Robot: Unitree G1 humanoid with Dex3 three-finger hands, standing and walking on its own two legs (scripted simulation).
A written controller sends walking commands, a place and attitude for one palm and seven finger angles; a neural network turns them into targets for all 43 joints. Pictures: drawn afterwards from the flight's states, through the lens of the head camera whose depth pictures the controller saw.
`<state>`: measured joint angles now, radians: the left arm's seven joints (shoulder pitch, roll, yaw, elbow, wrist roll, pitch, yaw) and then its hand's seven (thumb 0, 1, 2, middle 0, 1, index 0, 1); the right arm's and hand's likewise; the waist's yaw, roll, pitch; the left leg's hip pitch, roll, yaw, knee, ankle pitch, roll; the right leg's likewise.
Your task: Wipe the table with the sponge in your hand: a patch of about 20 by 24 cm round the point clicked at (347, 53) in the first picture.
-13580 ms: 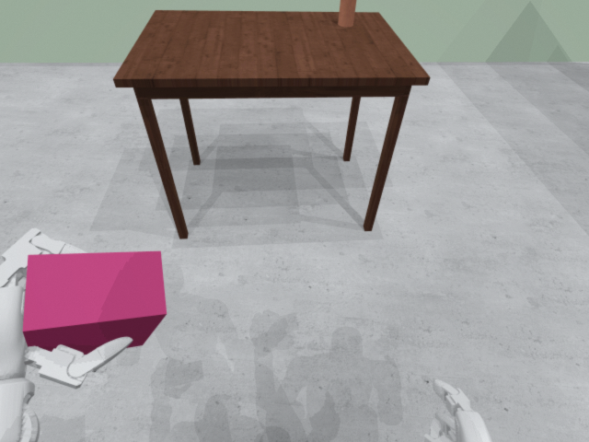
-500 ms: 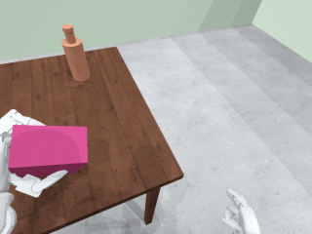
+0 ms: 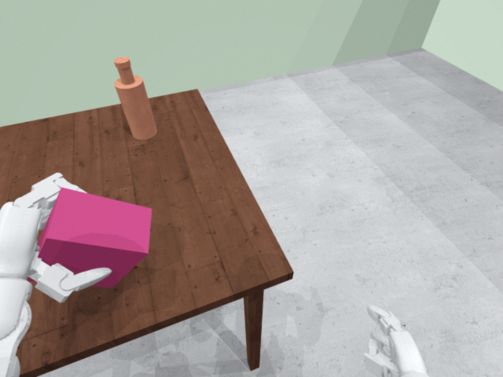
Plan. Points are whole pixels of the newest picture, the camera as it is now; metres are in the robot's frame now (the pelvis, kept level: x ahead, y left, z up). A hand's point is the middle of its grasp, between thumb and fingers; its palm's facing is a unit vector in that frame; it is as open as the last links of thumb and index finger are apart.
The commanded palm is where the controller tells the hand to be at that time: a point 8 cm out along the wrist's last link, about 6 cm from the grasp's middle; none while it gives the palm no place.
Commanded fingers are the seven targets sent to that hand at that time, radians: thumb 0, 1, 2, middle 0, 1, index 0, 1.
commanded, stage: turn the palm down, sponge in hand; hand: left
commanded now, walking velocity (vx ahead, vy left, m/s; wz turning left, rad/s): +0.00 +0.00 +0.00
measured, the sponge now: (103, 246) +0.25 +0.23 +0.12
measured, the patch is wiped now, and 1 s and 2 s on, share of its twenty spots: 0.00 0.00 0.00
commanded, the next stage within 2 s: move the sponge above the wiping area in 1.92 s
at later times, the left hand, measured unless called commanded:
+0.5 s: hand (75, 238) +0.23 +0.24 +0.17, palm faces +0.27 -0.52 -0.81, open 10.7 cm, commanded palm +0.19 +0.27 +0.21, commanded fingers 0.00 0.10 1.30 -1.20 -1.60 -1.20 -1.60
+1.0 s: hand (42, 222) +0.24 +0.28 +0.18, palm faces +0.26 -0.26 -0.93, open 10.7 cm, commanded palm +0.20 +0.27 +0.23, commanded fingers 0.00 0.10 1.30 -1.20 -1.60 -1.20 -1.60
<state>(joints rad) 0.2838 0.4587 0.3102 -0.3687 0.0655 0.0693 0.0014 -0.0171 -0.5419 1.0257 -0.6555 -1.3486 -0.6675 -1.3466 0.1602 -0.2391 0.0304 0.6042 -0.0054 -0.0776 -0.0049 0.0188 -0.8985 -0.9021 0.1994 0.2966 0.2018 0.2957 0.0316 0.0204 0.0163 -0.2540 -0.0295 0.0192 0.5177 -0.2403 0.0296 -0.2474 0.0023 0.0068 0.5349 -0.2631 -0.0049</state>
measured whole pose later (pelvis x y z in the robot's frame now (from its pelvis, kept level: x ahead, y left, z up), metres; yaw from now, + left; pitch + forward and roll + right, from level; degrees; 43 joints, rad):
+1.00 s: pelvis +0.02 -0.01 +0.00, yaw +0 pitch -1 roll +0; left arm 0.22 0.64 0.17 -0.47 0.51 0.41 -0.01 -0.02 -0.55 1.03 -0.67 -1.33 -0.68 -1.33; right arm 0.07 -0.26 0.04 0.59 0.05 0.04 -0.09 0.02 -0.90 -0.90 0.20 0.30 0.20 0.30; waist 0.11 0.10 -0.02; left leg -0.22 -0.02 0.01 0.48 -0.25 0.01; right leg -0.20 0.02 -0.01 0.49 -0.27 -0.02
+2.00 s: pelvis +0.00 -0.01 +0.01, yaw +0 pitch -4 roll +1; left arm 0.10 0.64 0.00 -0.39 0.79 0.46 -0.11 -0.01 -0.55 1.03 -0.67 -1.32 -0.69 -1.32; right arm -0.03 -0.28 0.05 0.64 0.05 0.07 -0.06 0.02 -0.90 -0.90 0.20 0.30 0.20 0.30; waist 0.15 0.12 0.02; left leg -0.16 -0.02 0.01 0.42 -0.19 0.02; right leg -0.16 0.01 0.00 0.45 -0.23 -0.03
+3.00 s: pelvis +0.01 +0.00 +0.01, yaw +0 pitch -3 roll +0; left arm 0.15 0.59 0.01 -0.31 0.82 0.42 -0.07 -0.01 -0.54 1.03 -0.67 -1.31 -0.69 -1.31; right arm 0.01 -0.27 0.04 0.65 0.05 0.06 -0.05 0.02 -0.90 -0.90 0.20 0.30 0.20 0.30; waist 0.13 0.11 0.01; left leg -0.15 -0.03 0.01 0.41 -0.21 0.02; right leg -0.15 0.01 0.00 0.43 -0.23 -0.02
